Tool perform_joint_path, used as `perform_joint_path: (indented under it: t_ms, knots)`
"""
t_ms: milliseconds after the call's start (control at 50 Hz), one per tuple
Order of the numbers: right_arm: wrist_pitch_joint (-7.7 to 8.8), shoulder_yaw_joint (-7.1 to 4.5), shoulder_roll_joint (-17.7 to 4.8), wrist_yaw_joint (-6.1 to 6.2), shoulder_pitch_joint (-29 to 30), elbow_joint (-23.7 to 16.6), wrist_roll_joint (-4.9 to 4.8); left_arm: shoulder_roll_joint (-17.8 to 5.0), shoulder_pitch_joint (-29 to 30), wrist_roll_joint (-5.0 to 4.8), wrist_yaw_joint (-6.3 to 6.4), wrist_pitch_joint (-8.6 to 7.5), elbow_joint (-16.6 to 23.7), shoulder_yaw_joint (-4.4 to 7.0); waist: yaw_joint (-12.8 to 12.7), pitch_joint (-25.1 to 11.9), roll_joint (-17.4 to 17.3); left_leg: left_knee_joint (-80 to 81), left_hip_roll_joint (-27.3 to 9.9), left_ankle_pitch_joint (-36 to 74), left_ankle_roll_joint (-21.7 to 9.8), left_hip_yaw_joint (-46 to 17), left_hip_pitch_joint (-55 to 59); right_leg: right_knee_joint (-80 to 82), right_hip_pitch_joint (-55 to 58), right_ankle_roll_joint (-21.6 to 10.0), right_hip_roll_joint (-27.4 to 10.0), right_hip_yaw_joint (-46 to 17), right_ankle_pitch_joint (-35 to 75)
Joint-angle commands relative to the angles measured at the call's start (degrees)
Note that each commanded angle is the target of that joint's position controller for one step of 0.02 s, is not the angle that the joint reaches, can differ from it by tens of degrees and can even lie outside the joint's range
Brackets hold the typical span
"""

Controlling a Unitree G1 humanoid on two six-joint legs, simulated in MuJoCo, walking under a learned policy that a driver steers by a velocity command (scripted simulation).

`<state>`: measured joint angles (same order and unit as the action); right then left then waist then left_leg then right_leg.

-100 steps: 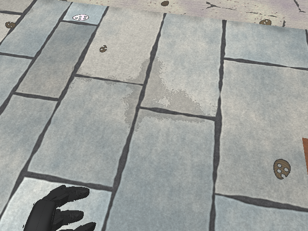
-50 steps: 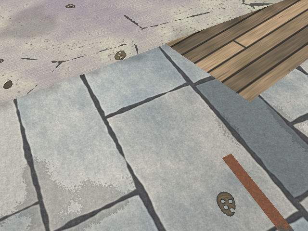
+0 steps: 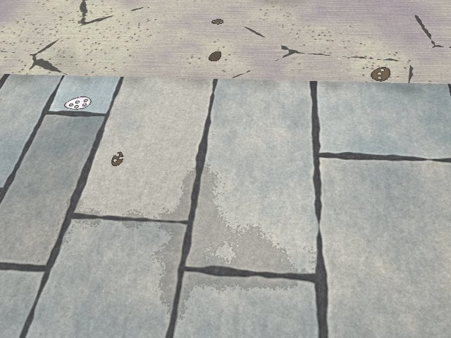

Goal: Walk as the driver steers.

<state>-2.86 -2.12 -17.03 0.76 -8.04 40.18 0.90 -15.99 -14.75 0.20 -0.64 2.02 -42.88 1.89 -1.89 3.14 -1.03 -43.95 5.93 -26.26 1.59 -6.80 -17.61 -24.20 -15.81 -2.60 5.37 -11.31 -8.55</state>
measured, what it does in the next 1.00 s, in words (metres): walks ahead, turning right: left foot, then right foot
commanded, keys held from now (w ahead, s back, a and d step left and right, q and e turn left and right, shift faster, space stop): e+shift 0.08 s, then w+e+shift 0.40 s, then w+q+shift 0.52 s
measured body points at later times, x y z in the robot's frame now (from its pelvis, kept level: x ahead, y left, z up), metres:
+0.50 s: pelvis +0.10 -0.01 -0.01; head +0.11 +0.01 +0.44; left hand +0.38 +0.16 -0.10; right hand -0.01 -0.28 -0.11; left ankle +0.00 +0.12 -0.75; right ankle +0.11 -0.19 -0.65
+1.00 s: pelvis +0.43 -0.24 -0.02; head +0.45 -0.24 +0.43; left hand +0.48 +0.03 -0.16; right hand +0.49 -0.53 -0.13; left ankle +0.63 -0.18 -0.66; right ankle +0.26 -0.25 -0.75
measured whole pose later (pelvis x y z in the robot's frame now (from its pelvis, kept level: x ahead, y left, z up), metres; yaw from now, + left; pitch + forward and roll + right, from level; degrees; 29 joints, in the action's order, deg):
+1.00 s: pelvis +0.43 -0.24 -0.02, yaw -15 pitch +0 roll -2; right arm 0.7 -2.8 -16.5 -3.4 -10.1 46.1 0.3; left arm -15.1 -25.9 1.2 -0.4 -6.1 -53.5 2.6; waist -0.6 1.7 -1.5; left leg -61.2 -6.0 0.5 -6.8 4.7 -47.7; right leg -13.0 9.4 -1.6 3.2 15.3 -21.0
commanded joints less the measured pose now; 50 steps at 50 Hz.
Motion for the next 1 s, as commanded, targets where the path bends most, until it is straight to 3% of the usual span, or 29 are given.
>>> perform_joint_path:
  t_ms: [20,80,100,120,140,160,180,200,220,240,260,320,420,480,520,600,640,660,680,700,720,740,760,780,800,820,880,940,1000]
  knots:
    - [0.87,-1.45,-5.4,0.83,0.0,-3.5,-0.4,-11.9,0.4,-0.11,-0.04,-0.21,3.2,4.71,1.1,-5.6,9.8,-2.0,0.3,-1.1,0.7,0.8,-9.3,6.1,12.2,-7.5,-10.9,-19.7,6.7]
    - [1.53,-1.04,-5.2,1.19,0.7,-3.9,-0.76,-12.0,-0.3,0.17,-0.17,0.39,2.9,5.69,0.5,-6.9,10.1,2.8,0.7,0.1,-0.1,0.6,-6.6,6.1,11.2,-7.6,-10.4,-22.4,4.8]
    - [1.93,-0.93,-5.5,1.06,-0.7,-3.7,-0.41,-12.2,-0.8,0.21,-0.37,0.67,2.7,6.09,0.8,-9.6,9.4,5.5,0.9,-1.0,-0.7,0.8,-2.3,7.4,9.0,-7.6,-9.4,-23.3,-9.4]
    - [2.24,-0.88,-5.5,0.92,-2.8,-3.1,-0.26,-12.5,1.5,0.51,-0.69,1.02,3.3,6.34,2.4,-9.3,10.2,9.8,1.4,-2.2,-1.8,1.4,4.3,9.2,2.6,-6.7,-8.0,-23.7,-23.1]
    - [2.41,-0.91,-5.3,1.09,-7.8,-1.5,-0.5,-12.2,6.9,0.69,-0.95,1.34,4.9,6.38,6.5,-7.2,11.5,17.7,1.8,0.2,-3.2,2.6,15.5,10.2,-8.4,-3.9,-5.1,-21.8,-28.8]
    - [2.61,-1.5,-7.2,1.93,-14.6,0.6,-0.28,-10.3,12.6,0.91,-0.72,1.28,6.9,5.97,11.4,-3.3,10.4,28.8,0.4,5.8,-4.1,4.8,27.8,8.0,-20.8,2.2,0.6,-16.0,-29.3]
    - [3.15,-2.84,-12.6,2.97,-13.5,1.0,-0.69,-5.5,7.1,0.1,0.09,1.02,5.7,5.14,8.6,-4.5,-7.1,32.6,-13.7,-3.3,-4.2,-8.3,32.7,-14.1,-28.1,3.3,5.7,-5.9,-30.6]
    - [3.45,-3.4,-17.0,2.86,-6.2,-2.3,1.07,-4.5,7.1,0.25,0.36,0.24,7.8,4.15,6.1,-4.0,-11.9,38.5,-29.1,-18.0,-8.7,-30.3,23.7,-26.6,-33.4,3.7,5.5,-0.2,-20.2]
    - [3.68,-2.9,-13.9,2.45,-1.9,-2.6,1.66,-9.7,9.3,1.03,-0.19,-0.09,7.7,4.98,3.5,-1.5,-4.3,37.4,-28.2,-19.5,-9.9,-27.6,16.5,-32.8,-32.1,3.6,-1.6,0.3,-11.8]
    - [4.33,-1.77,-10.3,1.97,-0.3,-2.9,1.5,-10.3,8.4,1.08,-1.37,-0.29,7.2,5.28,2.1,-1.3,-3.8,36.6,-24.6,-16.4,-9.2,-22.2,14.0,-36.5,-30.5,3.3,-2.0,1.1,-7.8]
    - [5.04,-1.26,-9.0,1.49,0.5,-3.0,1.29,-9.8,6.1,1.28,-2.32,-0.3,6.3,5.11,1.0,-1.6,-4.4,36.6,-21.7,-12.5,-7.9,-16.6,14.3,-40.2,-30.4,3.6,-2.3,2.3,-5.6]
    - [6.65,-1.28,-9.3,0.73,-5.2,-1.3,0.94,-8.5,5.7,1.79,-4.26,0.22,6.0,4.42,2.6,1.1,-5.2,37.7,-18.8,-7.2,-6.8,-7.0,14.1,-46.7,-33.5,3.5,-4.9,5.8,-1.5]
    - [8.14,-1.63,-9.0,-0.25,-15.3,2.3,1.05,-7.8,12.8,1.87,-5.08,0.2,7.8,3.64,6.8,4.0,-4.0,37.9,-19.7,-0.3,-5.7,0.8,20.6,-46.5,-41.1,3.3,-7.2,7.0,2.2]
    - [8.64,-1.4,-7.6,-0.39,-18.7,4.3,1.25,-7.0,17.0,1.78,-5.7,-0.26,8.7,3.06,8.3,6.6,-3.9,39.1,-20.2,4.7,-5.1,5.8,22.9,-42.8,-43.2,2.3,-8.0,9.1,3.0]
    - [9.23,-0.57,-5.4,-0.52,-22.6,6.7,1.8,-4.9,20.8,2.08,-5.75,-1.2,9.9,1.9,9.3,9.0,-2.7,40.7,-20.2,8.2,-6.3,6.5,21.8,-36.0,-41.9,0.7,-6.5,8.5,2.5]
    - [9.06,-0.14,-6.6,-0.29,-23.9,11.1,1.07,-3.5,25.5,2.46,-5.65,-2.74,12.3,-0.03,7.1,9.2,-4.1,42.2,-21.8,37.6,-9.9,10.2,24.2,-19.3,-31.0,-3.5,-5.1,17.4,-3.7]
    - [8.53,-0.09,-8.9,-0.07,-23.6,13.6,0.5,-3.4,19.8,2.72,-4.26,-3.22,10.8,-0.24,2.4,3.5,-7.0,31.3,-21.6,78.3,-10.8,12.5,23.3,-15.4,-13.1,-6.3,-0.4,22.2,-9.2]
    - [8.26,-0.43,-11.1,0.16,-23.0,14.5,0.45,-5.3,9.3,2.48,-3.09,-3.58,8.2,0.68,-3.4,-2.9,-8.7,18.9,-22.9,89.9,-10.7,12.0,20.2,-15.5,0.5,-7.2,1.2,20.3,-11.1]
    - [8.25,-0.77,-12.6,0.11,-18.6,13.7,-0.45,-8.2,-6.3,2.64,-1.84,-4.35,3.8,2.13,-12.4,-10.1,-8.7,2.3,-21.1,81.1,-9.7,12.4,9.5,-9.1,21.0,-8.3,-1.7,14.2,-6.0]
    - [8.81,0.65,-6.2,-1.09,-19.3,10.7,-1.13,-15.4,-13.9,3.81,-0.33,-4.72,1.1,4.26,-12.0,-19.9,0.3,-19.2,-14.0,40.4,-9.1,11.9,-9.1,-5.2,41.2,-8.5,-16.9,-3.6,-25.7]
    - [9.46,0.86,-2.2,-1.72,-21.1,8.4,-2.79,-17.8,-14.3,3.73,-0.06,-5.25,1.9,4.77,-8.1,-29.8,8.7,-36.0,-7.0,1.6,-9.3,3.9,-20.1,3.3,46.5,-8.4,-31.7,-30.8,-40.5]
    - [9.23,-0.82,-7.1,-1.39,-13.9,7.6,-2.69,-15.3,-10.9,3.53,0.15,-5.33,0.9,4.37,-8.4,-20.8,2.0,-38.4,-8.8,8.0,-10.2,0.0,-23.8,7.9,35.6,-6.2,-29.7,-27.1,-35.0]
    - [8.97,-0.67,-5.0,-1.6,-12.5,6.8,-2.58,-11.3,-7.1,3.38,0.11,-5.72,-0.3,3.29,-4.9,-10.2,1.6,-36.1,-11.3,12.7,-9.8,1.4,-24.7,8.4,26.0,-5.7,-27.3,-16.6,-25.3]
    - [8.33,-0.42,-2.8,-1.93,-13.8,8.0,-2.26,-8.2,-4.1,3.11,-0.08,-6.2,-0.7,2.68,-2.1,-4.9,1.8,-32.7,-13.1,14.1,-9.2,2.3,-22.7,10.9,18.5,-4.5,-24.8,-9.0,-17.5]
    - [7.14,-0.41,-1.1,-2.32,-15.7,9.2,-1.1,-6.1,-1.9,2.35,0.05,-6.61,-1.2,2.08,0.6,-2.3,4.1,-31.1,-14.1,14.7,-8.5,2.3,-20.6,12.4,13.5,-2.7,-21.4,-1.9,-14.2]
    - [5.92,-0.22,0.7,-2.79,-18.4,10.3,-0.44,-4.3,-1.8,1.88,0.18,-6.9,-1.7,1.56,2.3,-1.6,6.4,-31.0,-14.6,15.1,-7.8,3.0,-18.8,13.6,10.3,-2.3,-20.9,2.5,-12.3]
    - [3.78,-0.75,1.8,-3.62,-12.7,8.2,-0.21,-1.1,-2.8,0.48,-0.15,-8.27,-4.3,0.9,3.8,3.5,5.4,-31.4,-14.9,18.6,-7.2,4.9,-24.9,16.7,8.6,0.8,-17.4,14.0,-0.5]
    - [3.7,-0.01,2.8,-4.2,-4.3,4.1,-0.69,0.1,-3.3,1.02,-0.42,-9.52,-5.6,0.47,4.3,7.1,7.7,-23.0,-13.0,27.0,-7.6,9.9,-25.1,18.5,4.8,1.9,-13.7,24.0,16.5]
    - [4.19,0.74,2.3,-5.16,0.6,1.1,-0.44,-2.5,-4.6,0.86,0.85,-9.69,-6.4,0.44,5.3,8.0,5.1,-9.6,-10.9,30.7,-9.6,15.0,-22.6,17.6,9.0,2.8,-14.4,28.9,37.9]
